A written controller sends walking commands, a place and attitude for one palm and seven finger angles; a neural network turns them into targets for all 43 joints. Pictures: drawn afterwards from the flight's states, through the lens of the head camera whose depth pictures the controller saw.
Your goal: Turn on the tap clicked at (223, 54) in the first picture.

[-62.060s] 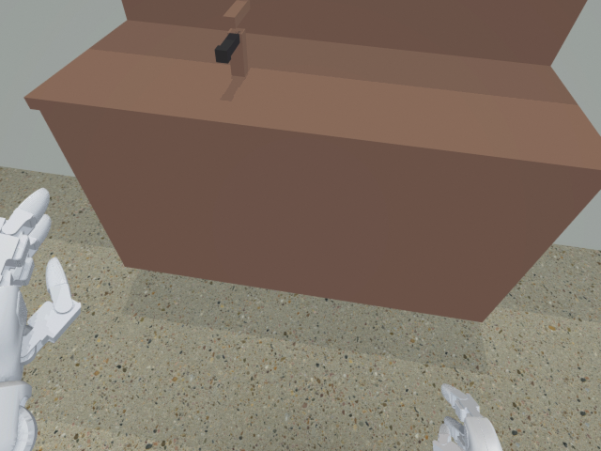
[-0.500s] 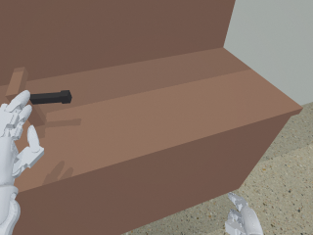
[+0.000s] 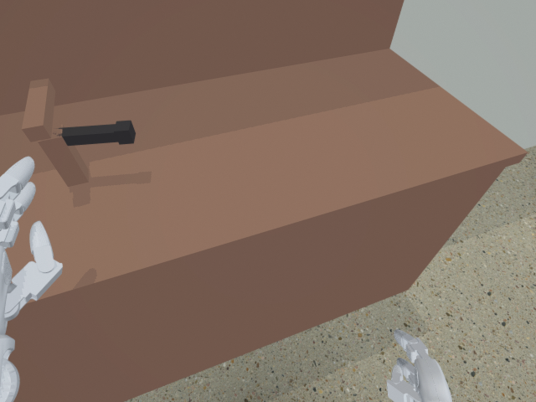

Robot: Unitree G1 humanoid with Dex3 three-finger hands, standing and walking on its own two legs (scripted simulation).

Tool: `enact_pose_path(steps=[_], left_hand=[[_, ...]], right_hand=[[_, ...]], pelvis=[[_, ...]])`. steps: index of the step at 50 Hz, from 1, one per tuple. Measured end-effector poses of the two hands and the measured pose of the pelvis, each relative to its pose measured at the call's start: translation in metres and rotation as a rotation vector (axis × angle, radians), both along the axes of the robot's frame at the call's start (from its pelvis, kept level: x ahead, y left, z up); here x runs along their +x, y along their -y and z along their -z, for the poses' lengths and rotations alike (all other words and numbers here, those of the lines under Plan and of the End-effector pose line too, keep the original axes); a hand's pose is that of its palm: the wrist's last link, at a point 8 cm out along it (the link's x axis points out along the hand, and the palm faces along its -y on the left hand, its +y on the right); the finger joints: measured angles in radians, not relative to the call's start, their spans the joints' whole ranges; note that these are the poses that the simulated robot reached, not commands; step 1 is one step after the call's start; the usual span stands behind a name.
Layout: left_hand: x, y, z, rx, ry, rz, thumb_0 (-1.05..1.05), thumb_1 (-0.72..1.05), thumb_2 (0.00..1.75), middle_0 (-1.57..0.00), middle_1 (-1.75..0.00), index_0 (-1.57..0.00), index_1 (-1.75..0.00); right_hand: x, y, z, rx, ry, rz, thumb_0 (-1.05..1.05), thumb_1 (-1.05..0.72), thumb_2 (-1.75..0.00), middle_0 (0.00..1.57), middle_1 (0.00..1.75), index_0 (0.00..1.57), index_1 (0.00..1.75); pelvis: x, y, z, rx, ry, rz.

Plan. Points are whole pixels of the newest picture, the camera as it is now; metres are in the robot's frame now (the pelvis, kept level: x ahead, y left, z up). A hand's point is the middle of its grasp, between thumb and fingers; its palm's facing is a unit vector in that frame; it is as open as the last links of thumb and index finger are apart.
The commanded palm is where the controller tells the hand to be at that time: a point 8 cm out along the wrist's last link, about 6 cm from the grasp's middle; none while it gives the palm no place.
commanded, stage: step back with the hand held close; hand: left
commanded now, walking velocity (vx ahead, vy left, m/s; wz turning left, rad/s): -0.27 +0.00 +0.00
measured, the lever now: (125, 132) +0.49 +0.30 +0.12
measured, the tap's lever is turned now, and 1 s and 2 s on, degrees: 78 78 78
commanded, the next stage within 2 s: stop stepping back and stand still in 0.64 s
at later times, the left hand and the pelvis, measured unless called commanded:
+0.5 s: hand out of the picture +0.13 +0.27 +0.18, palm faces +0.40 -0.81 -0.42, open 7.4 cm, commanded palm +0.07 +0.30 +0.18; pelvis -0.08 +0.02 +0.00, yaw +2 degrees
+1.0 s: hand out of the picture -0.06 +0.27 +0.18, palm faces +0.51 -0.80 -0.32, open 7.4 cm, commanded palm -0.11 +0.29 +0.18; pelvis -0.24 +0.00 -0.01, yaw +5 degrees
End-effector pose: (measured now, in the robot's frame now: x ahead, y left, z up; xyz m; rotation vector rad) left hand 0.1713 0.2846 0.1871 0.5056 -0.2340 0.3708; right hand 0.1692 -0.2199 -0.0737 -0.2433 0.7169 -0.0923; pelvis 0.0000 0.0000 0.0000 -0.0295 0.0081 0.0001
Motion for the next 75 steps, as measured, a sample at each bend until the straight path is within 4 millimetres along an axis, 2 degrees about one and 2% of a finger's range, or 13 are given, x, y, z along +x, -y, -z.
enact_pose_path(steps=[10, 16, 21, 29, 33, 38, 46, 50, 55, 61, 64, 70, 75], left_hand=[[-0.024, 0.005, 0.015, -0.094, 0.01, 0.021, 0.02, 0.89, 0.9, -0.21, -0.3, -0.21, -0.3], [-0.037, -0.015, 0.012, -0.064, 0.081, 0.045, 0.02, 0.89, 0.9, -0.21, -0.3, -0.21, -0.3], [-0.062, -0.028, 0.004, 0.003, 0.035, 0.03, 0.02, 0.89, 0.9, -0.21, -0.3, -0.21, -0.3], [-0.111, -0.008, -0.012, 0.027, 0.052, 0.013, 0.02, 0.9, 0.9, -0.21, -0.3, -0.21, -0.3], [-0.137, 0.007, -0.004, 0.008, 0.024, 0.018, 0.02, 0.89, 0.9, -0.21, -0.3, -0.21, -0.3], [-0.179, 0.017, 0.009, -0.045, 0.006, 0.053, 0.02, 0.89, 0.9, -0.21, -0.3, -0.21, -0.3], [-0.25, -0.006, 0.021, -0.071, 0.083, 0.002, 0.02, 0.89, 0.9, -0.21, -0.3, -0.22, -0.3], [-0.278, -0.019, 0.002, -0.06, 0.135, -0.07, 0.02, 0.89, 0.9, -0.21, -0.3, -0.22, -0.3], [-0.302, -0.018, -0.016, -0.07, 0.183, -0.102, 0.02, 0.89, 0.9, -0.21, -0.3, -0.21, -0.3], [-0.308, 0.01, 0.011, -0.067, 0.086, -0.056, 0.02, 0.9, 0.9, -0.2, -0.3, -0.2, -0.3], [-0.314, 0.025, 0.018, -0.116, 0.071, 0.009, 0.02, 0.9, 0.9, -0.2, -0.3, -0.21, -0.3], [-0.331, 0.026, 0.005, -0.071, 0.129, 0.071, 0.02, 0.89, 0.9, -0.21, -0.3, -0.21, -0.3], [-0.324, 0.016, -0.012, -0.023, 0.194, 0.025, 0.02, 0.89, 0.9, -0.21, -0.3, -0.22, -0.3]], right_hand=[[-0.016, -0.001, -0.003, -0.017, -0.05, -0.015, 0.02, -0.9, -0.9, 0.2, 0.3, 0.21, 0.3], [-0.02, -0.002, -0.014, -0.091, 0.003, -0.004, 0.02, -0.9, -0.9, 0.2, 0.3, 0.2, 0.3], [-0.039, -0.021, -0.015, -0.035, 0.037, 0.008, 0.01, -0.9, -0.9, 0.2, 0.3, 0.2, 0.3], [-0.091, -0.041, 0.004, 0.081, 0.004, -0.06, 0.01, -0.9, -0.9, 0.2, 0.3, 0.2, 0.3], [-0.118, -0.031, 0.015, 0.096, -0.013, -0.066, 0.01, -0.9, -0.9, 0.2, 0.3, 0.21, 0.3], [-0.159, -0.006, 0.007, 0.038, -0.018, -0.013, 0.02, -0.9, -0.9, 0.2, 0.3, 0.21, 0.3], [-0.233, 0.019, -0.006, -0.092, 0.028, 0.053, 0.02, -0.9, -0.9, 0.2, 0.3, 0.2, 0.3], [-0.275, 0.017, -0.01, -0.041, 0.033, 0.07, 0.02, -0.9, -0.9, 0.2, 0.3, 0.2, 0.3], [-0.313, 0.01, 0.003, 0.018, -0.052, 0.033, 0.02, -0.9, -0.9, 0.2, 0.3, 0.2, 0.3], [-0.324, 0.013, 0.03, 0.059, -0.057, 0.002, 0.02, -0.9, -0.9, 0.2, 0.3, 0.2, 0.3], [-0.329, 0.017, 0.025, 0.049, -0.07, 0.008, 0.02, -0.9, -0.9, 0.2, 0.3, 0.2, 0.3], [-0.33, 0.028, -0.004, -0.025, 0.033, 0.048, 0.02, -0.9, -0.9, 0.2, 0.3, 0.2, 0.3], [-0.334, 0.027, -0.012, -0.01, 0.084, 0.063, 0.02, -0.9, -0.9, 0.2, 0.3, 0.2, 0.3]], pelvis=[[-0.016, 0.003, 0.0, 0.01, -0.011, -0.036], [-0.038, -0.014, 0.009, 0.017, -0.033, -0.08], [-0.064, -0.022, 0.004, 0.033, -0.009, -0.031], [-0.104, -0.01, 0.003, 0.025, 0.014, -0.028], [-0.134, 0.0, 0.007, -0.007, 0.031, -0.041], [-0.171, 0.007, 0.007, 0.047, 0.023, -0.044], [-0.23, -0.001, 0.018, 0.053, 0.043, -0.065], [-0.244, -0.001, 0.005, 0.031, 0.067, -0.085], [-0.262, 0.004, -0.004, -0.006, 0.063, -0.094], [-0.293, 0.019, 0.014, -0.016, 0.08, -0.073], [-0.303, 0.022, 0.011, -0.01, 0.09, -0.081], [-0.312, 0.018, 0.011, -0.006, 0.054, -0.014], [-0.323, 0.021, 0.006, 0.006, 0.07, -0.019]])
